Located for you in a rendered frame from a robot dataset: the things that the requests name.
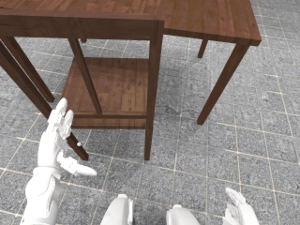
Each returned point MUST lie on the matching table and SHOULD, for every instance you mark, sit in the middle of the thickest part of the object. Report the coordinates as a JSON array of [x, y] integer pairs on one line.
[[230, 21]]

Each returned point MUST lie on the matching robot thigh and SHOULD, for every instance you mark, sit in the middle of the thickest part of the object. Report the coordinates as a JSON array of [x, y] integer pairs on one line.
[[180, 216], [120, 212]]

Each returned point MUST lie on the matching robot right thigh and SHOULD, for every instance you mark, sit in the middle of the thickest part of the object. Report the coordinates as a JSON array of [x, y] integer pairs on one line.
[[180, 216]]

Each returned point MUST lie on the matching left robot forearm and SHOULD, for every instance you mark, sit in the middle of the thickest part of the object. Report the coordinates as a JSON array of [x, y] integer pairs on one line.
[[42, 193]]

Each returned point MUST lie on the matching robot right hand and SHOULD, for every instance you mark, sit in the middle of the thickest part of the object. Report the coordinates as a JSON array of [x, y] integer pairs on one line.
[[243, 215]]

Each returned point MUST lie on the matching robot left hand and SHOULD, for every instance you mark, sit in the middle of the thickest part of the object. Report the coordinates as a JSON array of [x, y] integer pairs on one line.
[[54, 139]]

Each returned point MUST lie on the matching robot left thigh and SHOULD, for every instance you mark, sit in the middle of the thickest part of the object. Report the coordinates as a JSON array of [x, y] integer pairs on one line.
[[120, 212]]

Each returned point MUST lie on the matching chair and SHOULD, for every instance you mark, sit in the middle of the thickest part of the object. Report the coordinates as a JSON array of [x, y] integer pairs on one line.
[[102, 92]]

